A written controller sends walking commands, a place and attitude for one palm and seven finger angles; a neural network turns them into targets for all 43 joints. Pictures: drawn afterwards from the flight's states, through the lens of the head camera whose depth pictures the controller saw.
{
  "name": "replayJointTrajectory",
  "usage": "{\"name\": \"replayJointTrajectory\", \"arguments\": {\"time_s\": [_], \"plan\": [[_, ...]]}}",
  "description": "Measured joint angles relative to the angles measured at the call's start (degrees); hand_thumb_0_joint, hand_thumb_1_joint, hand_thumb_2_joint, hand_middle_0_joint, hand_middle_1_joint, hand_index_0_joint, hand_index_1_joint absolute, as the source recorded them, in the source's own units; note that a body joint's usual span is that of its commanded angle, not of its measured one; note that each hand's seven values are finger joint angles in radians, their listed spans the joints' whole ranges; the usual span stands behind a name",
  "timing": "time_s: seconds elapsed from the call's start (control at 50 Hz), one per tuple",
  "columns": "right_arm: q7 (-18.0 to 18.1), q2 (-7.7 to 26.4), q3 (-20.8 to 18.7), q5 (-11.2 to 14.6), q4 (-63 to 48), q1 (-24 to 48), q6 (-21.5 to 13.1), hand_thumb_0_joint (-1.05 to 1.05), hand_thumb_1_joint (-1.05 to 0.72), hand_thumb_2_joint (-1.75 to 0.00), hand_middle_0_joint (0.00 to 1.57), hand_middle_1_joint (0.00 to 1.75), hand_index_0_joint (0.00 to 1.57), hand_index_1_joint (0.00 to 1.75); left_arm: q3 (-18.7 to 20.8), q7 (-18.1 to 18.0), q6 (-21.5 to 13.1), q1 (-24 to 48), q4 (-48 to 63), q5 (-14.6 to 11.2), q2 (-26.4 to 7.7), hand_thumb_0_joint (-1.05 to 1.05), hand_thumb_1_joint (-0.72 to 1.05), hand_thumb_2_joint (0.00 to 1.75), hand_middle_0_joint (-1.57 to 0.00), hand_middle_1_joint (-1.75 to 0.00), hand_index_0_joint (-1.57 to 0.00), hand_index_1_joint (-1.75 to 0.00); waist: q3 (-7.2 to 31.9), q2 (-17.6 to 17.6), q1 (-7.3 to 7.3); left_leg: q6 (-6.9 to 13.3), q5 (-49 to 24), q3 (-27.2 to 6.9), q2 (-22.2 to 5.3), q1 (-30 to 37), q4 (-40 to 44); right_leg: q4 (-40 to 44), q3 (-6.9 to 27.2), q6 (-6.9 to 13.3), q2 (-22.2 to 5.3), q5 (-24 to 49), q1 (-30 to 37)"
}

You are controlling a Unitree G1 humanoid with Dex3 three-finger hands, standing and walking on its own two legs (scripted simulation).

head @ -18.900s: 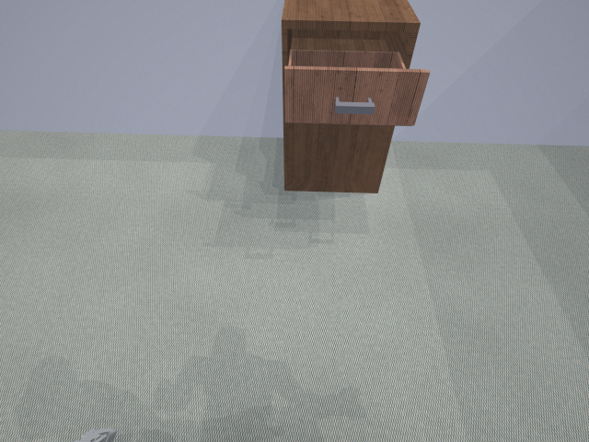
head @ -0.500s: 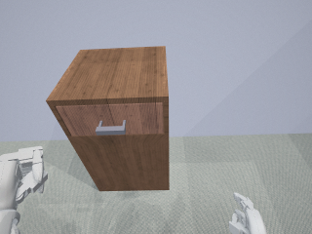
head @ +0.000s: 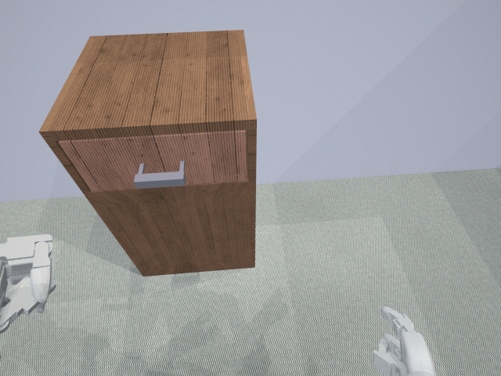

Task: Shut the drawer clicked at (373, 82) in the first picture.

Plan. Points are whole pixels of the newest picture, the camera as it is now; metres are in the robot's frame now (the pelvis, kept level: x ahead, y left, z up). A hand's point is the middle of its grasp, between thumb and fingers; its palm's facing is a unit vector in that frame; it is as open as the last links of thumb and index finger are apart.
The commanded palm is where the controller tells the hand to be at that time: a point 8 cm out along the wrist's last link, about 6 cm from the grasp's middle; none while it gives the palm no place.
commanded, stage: step back with the hand held close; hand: left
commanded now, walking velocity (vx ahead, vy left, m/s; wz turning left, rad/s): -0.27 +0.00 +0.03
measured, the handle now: (161, 173) +0.56 +0.26 -0.09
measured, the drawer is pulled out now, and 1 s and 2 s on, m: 0.00 0.00 0.00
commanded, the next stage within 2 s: stop stepping back and stand still in 0.82 s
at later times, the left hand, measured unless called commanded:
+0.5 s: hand out of the picture +0.08 +0.26 +0.17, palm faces +0.40 -0.76 -0.50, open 3.2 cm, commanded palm +0.02 +0.30 +0.18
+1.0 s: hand out of the picture +0.01 +0.23 +0.18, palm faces +0.31 -0.84 -0.45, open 3.2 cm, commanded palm -0.04 +0.29 +0.18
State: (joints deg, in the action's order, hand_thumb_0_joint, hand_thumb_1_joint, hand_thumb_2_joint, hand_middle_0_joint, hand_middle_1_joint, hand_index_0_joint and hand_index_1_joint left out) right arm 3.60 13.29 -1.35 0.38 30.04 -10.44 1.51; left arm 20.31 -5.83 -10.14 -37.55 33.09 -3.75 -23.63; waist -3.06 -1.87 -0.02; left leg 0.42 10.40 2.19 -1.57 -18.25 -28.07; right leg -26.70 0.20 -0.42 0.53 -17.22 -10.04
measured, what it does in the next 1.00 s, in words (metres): walks backwards: right foot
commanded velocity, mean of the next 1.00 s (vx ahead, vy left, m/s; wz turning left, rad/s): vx -0.29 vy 0.01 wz -0.03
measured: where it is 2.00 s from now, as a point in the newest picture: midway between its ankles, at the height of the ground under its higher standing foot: outside the picture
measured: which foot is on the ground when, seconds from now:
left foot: down 0.00-0.90, up 0.92-1.00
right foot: down 0.00-0.64, up 0.66-0.88, down 0.90-1.00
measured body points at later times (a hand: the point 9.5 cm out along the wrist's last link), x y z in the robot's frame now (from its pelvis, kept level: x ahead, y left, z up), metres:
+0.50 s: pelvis -0.09 +0.01 -0.02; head -0.06 +0.02 +0.43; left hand +0.06 +0.30 +0.19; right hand +0.10 -0.21 -0.09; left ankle +0.04 +0.12 -0.73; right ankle -0.04 -0.12 -0.74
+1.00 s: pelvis -0.18 +0.01 -0.01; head -0.16 +0.03 +0.44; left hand -0.01 +0.28 +0.20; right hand -0.01 -0.21 -0.10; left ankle -0.07 +0.10 -0.72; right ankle -0.26 -0.11 -0.74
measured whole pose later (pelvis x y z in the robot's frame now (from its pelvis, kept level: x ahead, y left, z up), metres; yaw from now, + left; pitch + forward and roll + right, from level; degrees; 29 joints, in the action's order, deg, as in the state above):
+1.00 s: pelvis -0.18 +0.01 -0.01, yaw -2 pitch +2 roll -2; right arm 1.9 9.4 0.5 -0.8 37.4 -10.4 -3.9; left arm 21.7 -7.0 -16.4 -35.7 38.0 -2.9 -24.1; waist 0.1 0.6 1.5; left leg -1.1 13.3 1.8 -0.7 -30.8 -40.7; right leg -29.8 1.0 0.2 1.9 -22.8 -8.4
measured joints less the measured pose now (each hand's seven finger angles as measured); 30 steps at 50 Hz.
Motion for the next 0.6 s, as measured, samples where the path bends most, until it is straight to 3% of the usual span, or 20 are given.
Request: {"name": "replayJointTrajectory", "arguments": {"time_s": [0.28,0.42,0.54,0.6], "plan": [[0.23,-1.27,0.97,-0.3,0.28,-0.93,-4.42,0.02,-0.9,-0.9,0.21,0.3,0.21,0.3,1.55,-2.4,-3.32,-0.16,1.75,0.58,0.33,0.01,0.89,0.9,-1.41,-1.6,-1.4,-1.6,-0.33,-0.85,-0.31,1.18,-3.07,-1.81,-0.25,-6.67,-3.42,-2.74,-1.63,-0.77,0.55,2.94,-5.7],[0.28,-1.79,1.29,-0.59,0.57,-1.6,-6.45,0.02,-0.9,-0.9,0.21,0.3,0.21,0.3,2.71,-2.36,-3.75,1.0,3.06,1.38,-0.35,0.01,0.89,0.9,-1.41,-1.6,-1.4,-1.6,-0.97,-0.2,-0.8,1.52,-3.13,-2.94,0.67,-9.3,-4.77,-6.34,0.54,-0.46,2.22,2.25,-8.51],[-0.42,-1.33,0.61,-0.84,2.58,-0.62,-6.37,0.02,-0.9,-0.9,0.21,0.3,0.21,0.3,2.92,-2.62,-4.93,0.63,4.49,1.17,0.42,0.01,0.89,0.9,-1.41,-1.6,-1.4,-1.6,-0.76,-0.05,0.27,0.07,5.32,-3.33,1.08,-11.97,-9.46,-7.01,0.65,-0.05,2.23,3.62,-9.82],[-0.54,-0.87,-0.15,-0.82,4.13,-0.19,-5.45,0.02,-0.9,-0.9,0.21,0.3,0.21,0.3,1.53,-3.16,-5.1,1.68,4.37,1.4,1.5,0.01,0.89,0.9,-1.41,-1.6,-1.41,-1.6,0.14,0.46,0.51,-0.32,6.28,-3.51,2.15,-9.81,-10.31,-7.27,1.39,-0.64,1.85,4.13,-10.21]]}}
